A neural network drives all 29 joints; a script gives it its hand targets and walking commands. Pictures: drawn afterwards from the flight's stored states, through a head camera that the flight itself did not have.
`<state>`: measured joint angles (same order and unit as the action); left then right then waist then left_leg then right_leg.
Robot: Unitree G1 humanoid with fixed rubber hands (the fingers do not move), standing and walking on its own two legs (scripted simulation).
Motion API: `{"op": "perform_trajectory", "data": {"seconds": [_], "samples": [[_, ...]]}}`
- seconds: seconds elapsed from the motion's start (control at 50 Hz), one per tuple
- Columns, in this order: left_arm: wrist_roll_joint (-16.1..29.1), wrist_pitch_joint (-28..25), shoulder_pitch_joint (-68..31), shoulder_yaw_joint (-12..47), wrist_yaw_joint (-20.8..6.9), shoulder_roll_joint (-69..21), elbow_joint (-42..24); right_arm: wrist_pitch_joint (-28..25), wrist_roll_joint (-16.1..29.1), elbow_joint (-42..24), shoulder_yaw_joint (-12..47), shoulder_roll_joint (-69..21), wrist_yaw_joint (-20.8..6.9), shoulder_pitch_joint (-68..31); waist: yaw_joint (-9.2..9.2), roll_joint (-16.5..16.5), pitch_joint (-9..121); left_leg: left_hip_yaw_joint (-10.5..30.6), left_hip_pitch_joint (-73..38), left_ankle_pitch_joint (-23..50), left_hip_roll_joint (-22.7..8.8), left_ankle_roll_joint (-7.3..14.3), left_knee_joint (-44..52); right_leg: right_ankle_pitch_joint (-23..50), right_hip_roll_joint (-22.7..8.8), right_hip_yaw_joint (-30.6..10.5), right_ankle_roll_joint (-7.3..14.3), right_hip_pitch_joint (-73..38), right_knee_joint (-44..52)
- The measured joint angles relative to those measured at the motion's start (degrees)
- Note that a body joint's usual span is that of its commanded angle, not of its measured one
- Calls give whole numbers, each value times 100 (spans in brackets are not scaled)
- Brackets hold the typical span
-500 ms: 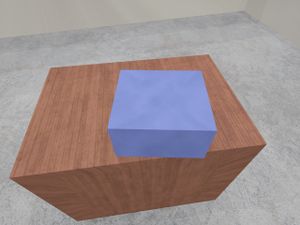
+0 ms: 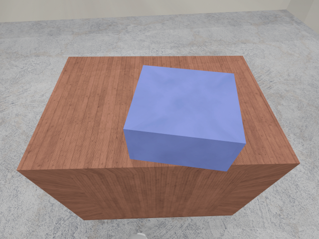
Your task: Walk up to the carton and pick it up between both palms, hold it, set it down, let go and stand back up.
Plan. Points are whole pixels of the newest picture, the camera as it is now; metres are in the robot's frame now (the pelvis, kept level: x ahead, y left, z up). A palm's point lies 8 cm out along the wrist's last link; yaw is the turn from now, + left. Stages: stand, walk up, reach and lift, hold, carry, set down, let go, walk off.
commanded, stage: walk up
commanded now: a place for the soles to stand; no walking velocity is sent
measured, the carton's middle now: (182, 115) +0.47 -0.05 +0.01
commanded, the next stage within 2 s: reach and lift in 0.78 s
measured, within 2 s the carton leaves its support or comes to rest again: neither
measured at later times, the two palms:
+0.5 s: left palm out of the picture +0.03 +0.25 -0.14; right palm out of the picture +0.10 -0.25 -0.13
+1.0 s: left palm (73, 236) +0.16 +0.26 -0.14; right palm out of the picture +0.14 -0.26 -0.13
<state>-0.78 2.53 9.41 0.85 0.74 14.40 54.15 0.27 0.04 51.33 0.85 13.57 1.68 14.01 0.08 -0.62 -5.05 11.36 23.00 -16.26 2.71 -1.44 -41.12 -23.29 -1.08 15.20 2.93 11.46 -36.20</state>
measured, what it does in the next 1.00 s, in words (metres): stands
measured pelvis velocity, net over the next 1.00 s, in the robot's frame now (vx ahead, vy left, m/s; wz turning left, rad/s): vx -0.03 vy -0.02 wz -0.08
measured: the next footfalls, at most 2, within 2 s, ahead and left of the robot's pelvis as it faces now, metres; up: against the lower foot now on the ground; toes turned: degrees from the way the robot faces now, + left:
none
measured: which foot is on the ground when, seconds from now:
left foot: down 0.00-1.00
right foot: down 0.00-1.00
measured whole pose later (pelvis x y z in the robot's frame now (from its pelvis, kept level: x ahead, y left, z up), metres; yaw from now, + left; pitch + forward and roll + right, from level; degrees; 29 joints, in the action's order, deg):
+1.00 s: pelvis -0.03 -0.02 -0.03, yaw -4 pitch +2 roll +0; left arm 0.6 26.8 1.4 -7.4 2.1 20.2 29.7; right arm -4.7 -1.2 54.8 -0.1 10.5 -4.1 -7.3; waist -0.2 5.4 -7.9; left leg 1.0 35.3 -18.9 -2.0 -2.2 -52.1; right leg -28.0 -0.6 10.0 5.1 28.1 -53.9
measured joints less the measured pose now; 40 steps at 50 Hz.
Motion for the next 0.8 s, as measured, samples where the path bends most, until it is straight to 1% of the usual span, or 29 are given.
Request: {"op": "perform_trajectory", "data": {"seconds": [0.06, 0.1, 0.14, 0.2, 0.26, 0.34, 0.42, 0.44, 0.5, 0.62, 0.7, 0.8], "samples": [[-7, 26, 35, -17, 1, 15, 21, 19, -63, -61, -35, 18, 15, 35, -30, -32, -50, -229, 34, -94, -41, 113, -224, -150, -72, 122, 1, -58, -182], [-22, 70, 47, -25, -17, 46, 43, 18, -85, -72, -42, -1, 4, 66, -32, 20, -69, -295, -24, -174, 5, 56, -243, -281, -182, 180, -28, -91, -345], [-14, 122, 70, -17, -42, 76, 53, 11, -73, -86, -33, -28, -30, 73, 5, 75, -61, -312, -50, -187, 64, 93, -276, -362, -254, 178, -59, -98, -451], [11, 186, 124, 8, -61, 91, 17, 8, -26, -113, -18, -60, -42, 27, 43, 79, -10, -317, 1, -217, 46, 135, -314, -370, -238, 170, -86, -48, -470], [26, 176, 157, 4, -66, 93, -25, 23, 10, -127, 16, -97, -14, -57, 71, 92, -5, -308, 21, -145, -11, 95, -193, -275, -160, 149, -35, -13, -341], [24, 27, 198, 24, -52, 40, -67, 41, -8, -131, 29, -77, 5, -116, 69, 49, -11, -185, 46, 19, -28, 41, -2, -129, -89, 266, 34, -57, -64], [11, 5, 244, 43, -40, -8, -45, 27, -80, -150, -20, -7, 17, -122, 37, -3, -70, -289, 42, -22, -9, 95, -104, -234, -175, 389, 42, -116, -199], [8, 25, 255, 40, -43, -13, -39, 26, -90, -144, -33, 3, 16, -114, 32, -8, -72, -293, 30, -45, 9, 76, -132, -282, -208, 417, 35, -129, -262], [22, 97, 305, 40, -55, -6, -42, 40, -84, -120, -42, 0, -5, -111, 56, 9, -61, -295, 4, -102, 63, 87, -244, -401, -279, 430, 14, -151, -432], [43, 185, 348, 36, -65, 46, -67, 53, -58, -110, -27, -79, -11, -84, 54, 74, -21, -258, 25, -187, 90, 98, -397, -488, -301, 471, 11, -170, -551], [22, 183, 310, 28, -72, 83, -44, 26, -60, -122, 1, -113, -16, -22, 39, 159, -42, -246, 32, -175, 123, 105, -387, -497, -333, 489, -6, -166, -563], [8, 195, 271, 20, -88, 102, -84, -4, -15, -140, -10, -82, 7, 28, 47, 177, -66, -274, 110, -135, 105, 134, -341, -444, -324, 457, -26, -59, -542]]}}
